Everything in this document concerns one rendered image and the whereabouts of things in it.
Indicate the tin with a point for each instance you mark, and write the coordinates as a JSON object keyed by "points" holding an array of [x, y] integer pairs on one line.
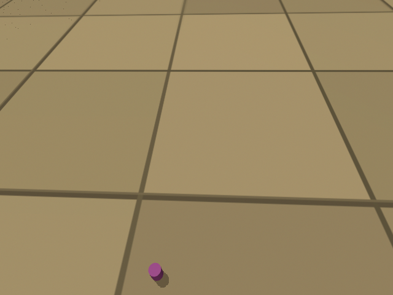
{"points": [[155, 271]]}

